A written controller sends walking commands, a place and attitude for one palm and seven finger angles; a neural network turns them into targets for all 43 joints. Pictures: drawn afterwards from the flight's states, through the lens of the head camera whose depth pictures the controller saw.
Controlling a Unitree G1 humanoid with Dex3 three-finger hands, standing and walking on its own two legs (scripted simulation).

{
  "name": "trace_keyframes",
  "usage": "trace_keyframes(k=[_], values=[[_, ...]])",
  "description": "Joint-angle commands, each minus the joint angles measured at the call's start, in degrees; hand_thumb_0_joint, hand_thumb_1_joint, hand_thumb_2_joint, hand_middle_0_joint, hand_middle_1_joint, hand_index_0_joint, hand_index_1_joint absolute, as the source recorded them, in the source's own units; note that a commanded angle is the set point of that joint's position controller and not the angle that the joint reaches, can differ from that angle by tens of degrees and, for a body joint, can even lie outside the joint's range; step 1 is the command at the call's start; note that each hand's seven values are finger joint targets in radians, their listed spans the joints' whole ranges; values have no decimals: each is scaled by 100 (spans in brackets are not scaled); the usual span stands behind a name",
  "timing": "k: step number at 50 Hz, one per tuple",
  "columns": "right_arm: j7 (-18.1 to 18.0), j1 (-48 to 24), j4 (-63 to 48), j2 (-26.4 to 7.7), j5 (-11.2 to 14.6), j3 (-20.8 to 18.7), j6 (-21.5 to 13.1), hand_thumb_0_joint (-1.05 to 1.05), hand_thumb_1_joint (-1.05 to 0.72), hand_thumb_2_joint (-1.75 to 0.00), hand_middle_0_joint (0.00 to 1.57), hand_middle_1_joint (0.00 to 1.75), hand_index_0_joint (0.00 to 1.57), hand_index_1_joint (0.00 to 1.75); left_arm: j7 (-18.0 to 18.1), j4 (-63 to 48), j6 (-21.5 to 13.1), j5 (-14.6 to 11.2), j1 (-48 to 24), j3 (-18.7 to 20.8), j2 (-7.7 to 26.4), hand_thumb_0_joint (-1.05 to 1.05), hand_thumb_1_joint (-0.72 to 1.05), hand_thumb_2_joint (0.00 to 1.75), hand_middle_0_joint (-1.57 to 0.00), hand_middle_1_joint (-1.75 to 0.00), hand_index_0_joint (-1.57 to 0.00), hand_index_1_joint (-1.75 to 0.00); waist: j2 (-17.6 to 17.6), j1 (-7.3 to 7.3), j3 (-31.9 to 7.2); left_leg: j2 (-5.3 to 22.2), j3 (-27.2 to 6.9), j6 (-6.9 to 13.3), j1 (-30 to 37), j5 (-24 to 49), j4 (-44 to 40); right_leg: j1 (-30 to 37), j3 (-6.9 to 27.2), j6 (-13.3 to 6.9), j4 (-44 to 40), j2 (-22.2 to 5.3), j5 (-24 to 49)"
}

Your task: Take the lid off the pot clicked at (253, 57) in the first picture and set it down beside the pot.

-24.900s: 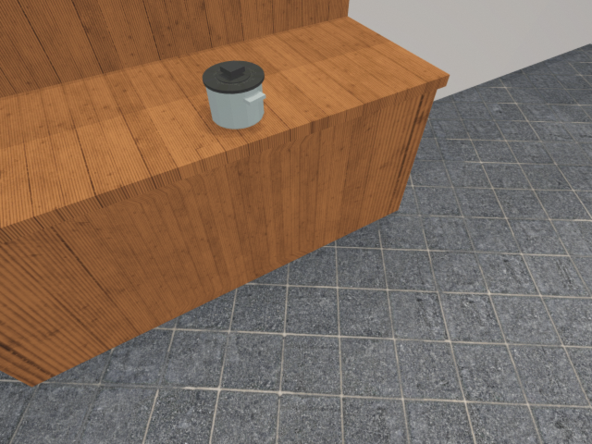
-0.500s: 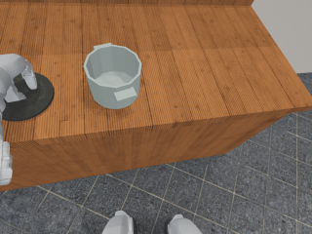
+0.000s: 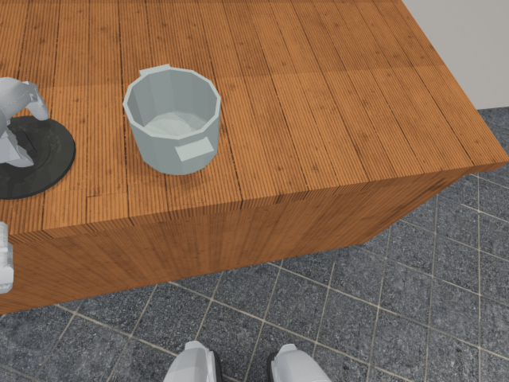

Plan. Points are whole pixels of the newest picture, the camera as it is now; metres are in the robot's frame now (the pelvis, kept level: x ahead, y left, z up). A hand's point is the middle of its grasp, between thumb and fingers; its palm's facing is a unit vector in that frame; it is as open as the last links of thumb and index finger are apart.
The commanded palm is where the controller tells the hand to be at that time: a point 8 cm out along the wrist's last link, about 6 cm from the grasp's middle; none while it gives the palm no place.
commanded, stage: open the fingers wide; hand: left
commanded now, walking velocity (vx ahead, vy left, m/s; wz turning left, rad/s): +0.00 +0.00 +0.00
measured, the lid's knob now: (15, 147) +0.50 +0.34 -0.01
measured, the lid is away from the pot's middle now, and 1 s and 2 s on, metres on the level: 0.25 0.25 0.25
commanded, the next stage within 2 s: raise the empty hand in 0.20 s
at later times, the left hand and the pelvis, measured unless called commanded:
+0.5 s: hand (1, 128) +0.49 +0.33 +0.05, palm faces -0.42 -0.14 -0.90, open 11.0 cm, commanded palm +0.53 +0.31 +0.11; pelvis +0.01 +0.00 +0.00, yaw +0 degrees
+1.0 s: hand out of the picture +0.49 +0.33 +0.10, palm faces -0.40 -0.14 -0.90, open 11.0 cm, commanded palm +0.52 +0.32 +0.16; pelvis +0.02 +0.00 +0.02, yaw +1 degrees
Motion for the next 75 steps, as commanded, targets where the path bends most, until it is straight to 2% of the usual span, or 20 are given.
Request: trace_keyframes(k=[1, 5, 6, 9, 13, 21, 23, 27, 32, 34, 36, 39, 47, 51, 55, 61, 62, 66, 69, 75], values=[[-145, 1000, -150, -1281, -13, -403, -16, 0, -90, -90, 20, 30, 20, 30, 157, -1145, -36, -1, -2572, 225, 1749, 0, -1, 64, -34, -87, -34, -87, 1124, -15, -2676, 180, -841, -405, 3873, 2054, -663, -719, -463, -293, -430, 421, 490], [-154, 1018, -143, -1258, -23, -417, 5, 0, -90, -90, 20, 30, 20, 30, 119, -1258, -117, -14, -2470, 451, 1937, 0, 0, 63, -34, -87, -34, -87, 1205, 39, -2854, 199, -850, -432, 4080, 2605, -564, -715, -470, -294, -429, 435, 655], [-144, 1029, -137, -1247, -25, -433, 21, 0, -90, -90, 20, 30, 20, 30, 93, -1159, -95, -23, -2392, 296, 1739, 0, 0, 63, -34, -87, -34, -87, 1172, -11, -2857, 187, -831, -451, 4119, 2689, -539, -758, -466, -279, -431, 447, 662], [-109, 985, -135, -1256, -6, -424, 49, 0, -90, -90, 20, 30, 20, 30, 83, -936, -57, -39, -2288, 208, 1641, 0, 0, 63, -34, -87, -34, -87, 1018, -37, -2469, 172, -801, -402, 3806, 2200, -581, -838, -470, -280, -464, 453, 520], [-135, 977, -147, -1257, 6, -414, 60, 0, -90, -90, 20, 30, 20, 30, 68, -1097, -125, -38, -2325, 343, 1860, 0, 0, 62, -34, -88, -34, -88, 1026, -7, -2654, 164, -765, -389, 3867, 2345, -547, -683, -449, -278, -449, 440, 612], [-111, 993, -127, -1231, -12, -457, 83, 0, -90, -90, 20, 30, 20, 30, 103, -1554, -125, -86, -2578, 375, 1837, 0, 0, 62, -34, -88, -34, -88, 1489, 40, -3018, 226, -874, -543, 4551, 3132, -599, -712, -478, -277, -504, 448, 745], [-75, 931, -148, -1233, 22, -422, 83, 0, -90, -90, 20, 30, 20, 30, 99, -1141, -14, -93, -2327, 294, 1757, 0, 0, 62, -34, -88, -34, -88, 1211, 39, -2601, 179, -801, -493, 4184, 2744, -630, -655, -475, -279, -555, 455, 670], [-76, 975, -114, -1226, 25, -462, 48, 0, -90, -90, 20, 30, 20, 30, 8, -1525, 5, -115, -2723, 215, 1676, 0, 0, 62, -34, -88, -34, -88, 1349, 48, -2872, 199, -853, -494, 4516, 2897, -723, -525, -466, -279, -636, 441, 766], [-85, 923, -158, -1232, 59, -425, 31, 0, -90, -90, 20, 30, 20, 30, -111, -1139, 15, -168, -2440, 256, 1752, 0, 0, 62, -34, -88, -34, -88, 860, 53, -2521, 131, -728, -394, 4151, 2566, -800, -259, -451, -253, -740, 437, 776], [-99, 885, -195, -1238, 78, -419, 20, 0, -90, -90, 20, 30, 20, 30, -119, -1280, -6, -149, -2569, 275, 1854, 0, 0, 62, -34, -88, -34, -88, 886, 79, -2563, 112, -702, -377, 4089, 2359, -897, -97, -428, -269, -770, 420, 787], [-82, 881, -155, -1210, 67, -456, -2, 0, -90, -90, 20, 30, 20, 30, -160, -1453, -28, -165, -2708, 74, 1543, 0, 0, 62, -34, -88, -34, -88, 1270, 85, -2612, 174, -776, -469, 4528, 2836, -897, -301, -460, -289, -794, 417, 805], [-89, 835, -227, -1224, 89, -425, 1, 0, -90, -90, 20, 30, 20, 30, -189, -1211, -35, -203, -2400, 300, 1848, 0, 0, 62, -34, -88, -34, -88, 835, 127, -2449, 95, -664, -375, 4151, 2463, -962, 44, -414, -268, -877, 415, 867], [-72, 850, -153, -1208, 95, -507, -50, 0, -90, -90, 20, 30, 20, 30, -319, -1700, -59, -281, -2809, 166, 1652, 0, 0, 62, -34, -88, -34, -88, 1161, 166, -2657, 154, -771, -436, 4818, 2857, -1151, 107, -418, -287, -1066, 381, 912], [-84, 818, -154, -1245, 112, -448, -68, 0, -90, -90, 20, 30, 20, 30, -333, -1294, -59, -308, -2532, 292, 1857, 0, 0, 62, -34, -88, -34, -88, 717, 201, -2323, 68, -631, -339, 4346, 2475, -1245, 434, -380, -276, -1151, 374, 995], [-68, 756, -161, -1230, 142, -470, -118, 0, -90, -90, 20, 30, 20, 30, -396, -1443, -31, -301, -2750, -2, 1535, 0, 0, 62, -34, -88, -34, -88, 965, 190, -2203, 106, -647, -366, 4557, 2514, -1359, 344, -406, -304, -1242, 338, 963], [-116, 749, -181, -1268, 151, -450, -154, 0, -90, -90, 20, 30, 20, 30, -491, -1449, -66, -315, -2786, 192, 1908, 0, 0, 62, -34, -88, -34, -88, 787, 209, -2282, 65, -607, -318, 4559, 2368, -1471, 658, -356, -277, -1346, 329, 1048], [-102, 710, -156, -1254, 162, -457, -173, 0, -90, -90, 20, 30, 20, 30, -516, -1424, -37, -332, -2886, 20, 1705, 0, 0, 62, -34, -88, -34, -88, 872, 196, -2129, 88, -601, -329, 4572, 2299, -1498, 581, -382, -287, -1366, 320, 975], [-120, 745, -174, -1223, 142, -489, -210, 0, -90, -90, 20, 30, 20, 30, -600, -1730, -91, -355, -2901, 227, 1896, 0, 0, 62, -34, -88, -34, -88, 925, 275, -2580, 77, -614, -344, 4972, 2994, -1482, 870, -352, -285, -1431, 324, 1324], [-110, 702, -158, -1256, 174, -470, -209, 0, -90, -90, 20, 30, 20, 30, -659, -1248, -27, -407, -2690, 114, 1777, 0, 0, 62, -34, -88, -34, -88, 473, 233, -2041, 55, -533, -280, 4527, 2403, -1599, 890, -368, -255, -1525, 324, 1158], [-113, 636, -213, -1220, 165, -494, -237, 0, -90, -90, 20, 30, 20, 30, -755, -1956, -104, -377, -3149, 207, 1966, 0, 0, 62, -34, -88, -34, -88, 1043, 334, -2508, 96, -610, -378, 5205, 3400, -1624, 1046, -350, -298, -1606, 297, 1499]])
